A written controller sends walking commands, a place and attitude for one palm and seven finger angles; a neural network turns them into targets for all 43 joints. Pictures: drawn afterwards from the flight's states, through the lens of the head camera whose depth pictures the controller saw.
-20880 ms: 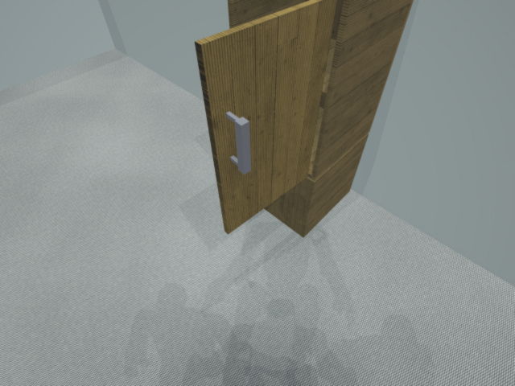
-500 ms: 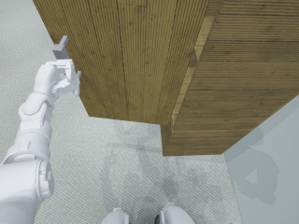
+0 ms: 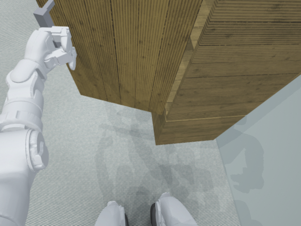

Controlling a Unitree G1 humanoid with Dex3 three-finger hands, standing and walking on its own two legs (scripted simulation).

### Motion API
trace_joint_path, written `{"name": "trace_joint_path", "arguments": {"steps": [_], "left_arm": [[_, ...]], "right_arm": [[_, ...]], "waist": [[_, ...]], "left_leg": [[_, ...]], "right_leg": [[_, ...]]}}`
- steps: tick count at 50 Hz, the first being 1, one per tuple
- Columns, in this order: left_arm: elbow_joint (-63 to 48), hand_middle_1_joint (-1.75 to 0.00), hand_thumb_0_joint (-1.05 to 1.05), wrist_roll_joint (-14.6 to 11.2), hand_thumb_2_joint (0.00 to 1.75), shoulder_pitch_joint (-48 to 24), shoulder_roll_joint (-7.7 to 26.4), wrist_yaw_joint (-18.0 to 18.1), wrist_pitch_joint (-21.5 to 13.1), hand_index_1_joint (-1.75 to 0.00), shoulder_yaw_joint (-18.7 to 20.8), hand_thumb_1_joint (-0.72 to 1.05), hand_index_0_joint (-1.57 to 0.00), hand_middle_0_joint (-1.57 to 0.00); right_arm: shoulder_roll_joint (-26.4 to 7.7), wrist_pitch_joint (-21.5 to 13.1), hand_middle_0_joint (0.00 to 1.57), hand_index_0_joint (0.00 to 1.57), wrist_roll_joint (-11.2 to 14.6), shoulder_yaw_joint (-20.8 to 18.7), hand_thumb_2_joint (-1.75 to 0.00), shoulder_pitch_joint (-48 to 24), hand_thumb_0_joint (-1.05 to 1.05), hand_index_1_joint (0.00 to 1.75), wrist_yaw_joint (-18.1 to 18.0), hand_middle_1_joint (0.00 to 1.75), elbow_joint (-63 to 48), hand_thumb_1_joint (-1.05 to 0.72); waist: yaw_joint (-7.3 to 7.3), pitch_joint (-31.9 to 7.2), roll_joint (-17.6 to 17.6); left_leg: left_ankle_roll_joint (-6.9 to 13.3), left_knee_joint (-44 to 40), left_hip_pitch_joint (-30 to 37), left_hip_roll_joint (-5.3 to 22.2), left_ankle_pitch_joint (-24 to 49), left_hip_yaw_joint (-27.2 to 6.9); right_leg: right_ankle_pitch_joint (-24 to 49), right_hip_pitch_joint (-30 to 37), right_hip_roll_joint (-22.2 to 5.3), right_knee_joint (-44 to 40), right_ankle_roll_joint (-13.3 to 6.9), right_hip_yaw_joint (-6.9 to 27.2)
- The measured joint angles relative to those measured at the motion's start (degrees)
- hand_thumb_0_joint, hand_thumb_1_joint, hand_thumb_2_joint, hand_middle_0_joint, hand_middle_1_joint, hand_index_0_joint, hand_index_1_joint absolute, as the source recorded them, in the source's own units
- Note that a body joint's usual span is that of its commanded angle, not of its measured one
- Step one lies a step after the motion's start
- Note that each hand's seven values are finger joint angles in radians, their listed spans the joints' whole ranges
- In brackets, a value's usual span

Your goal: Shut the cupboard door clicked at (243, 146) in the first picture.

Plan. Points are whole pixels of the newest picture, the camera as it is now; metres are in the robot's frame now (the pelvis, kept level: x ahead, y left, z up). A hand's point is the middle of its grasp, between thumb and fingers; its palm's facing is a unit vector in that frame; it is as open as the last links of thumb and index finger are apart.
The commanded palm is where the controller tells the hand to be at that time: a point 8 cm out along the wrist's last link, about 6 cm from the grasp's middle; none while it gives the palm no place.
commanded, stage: push the door shut along its arc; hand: left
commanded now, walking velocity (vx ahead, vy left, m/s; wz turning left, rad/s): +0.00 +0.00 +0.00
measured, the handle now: (56, 32) +0.61 +0.19 +0.09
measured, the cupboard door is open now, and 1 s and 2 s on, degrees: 70 57 52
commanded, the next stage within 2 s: pull the fist back off the door in 0.96 s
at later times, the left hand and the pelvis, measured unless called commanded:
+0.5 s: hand (92, 37) +0.58 +0.09 +0.10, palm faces -0.39 -0.92 -0.01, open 3.1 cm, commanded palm +0.59 +0.14 +0.09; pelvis +0.01 +0.00 -0.01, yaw -2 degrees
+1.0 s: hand (102, 30) +0.60 +0.07 +0.10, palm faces -0.43 -0.90 -0.02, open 3.4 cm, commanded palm +0.63 +0.09 +0.09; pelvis +0.01 -0.01 -0.03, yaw -1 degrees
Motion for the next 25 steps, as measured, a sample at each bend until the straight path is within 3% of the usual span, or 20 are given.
{"name": "trace_joint_path", "arguments": {"steps": [25], "left_arm": [[3.6, -1.50, 0.02, 4.0, 0.90, -10.8, 4.3, -2.3, 4.5, -1.49, 1.2, 0.91, -1.30, -1.30]], "right_arm": [[0.4, -0.1, 0.21, 0.20, -1.2, 0.6, -0.90, 2.0, 0.00, 0.30, -0.6, 0.30, 0.0, -0.91]], "waist": [[-4.08, 0.4, 1.2]], "left_leg": [[-0.3, 3.5, -5.5, 1.5, -2.4, 0.5]], "right_leg": [[-1.5, -5.8, 1.5, 2.9, -0.4, 0.5]]}}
